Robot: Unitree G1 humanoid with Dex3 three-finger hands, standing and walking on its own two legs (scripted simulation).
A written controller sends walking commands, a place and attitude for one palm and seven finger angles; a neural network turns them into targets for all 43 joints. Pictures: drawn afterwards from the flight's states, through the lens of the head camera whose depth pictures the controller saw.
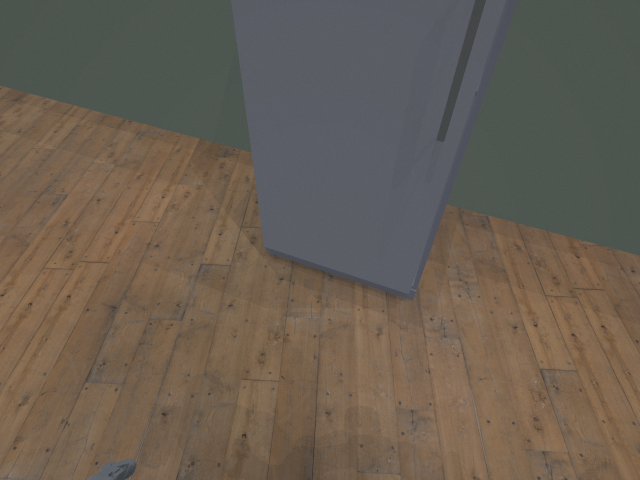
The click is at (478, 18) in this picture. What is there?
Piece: fridge door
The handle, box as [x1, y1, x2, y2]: [437, 0, 485, 141]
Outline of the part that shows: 485,0 475,0 437,136 437,140 443,141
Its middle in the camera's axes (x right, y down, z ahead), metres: +0.28 -0.37 +0.75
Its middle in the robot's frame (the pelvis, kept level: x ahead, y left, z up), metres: +0.84 -0.23 +0.18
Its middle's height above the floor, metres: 0.94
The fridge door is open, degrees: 0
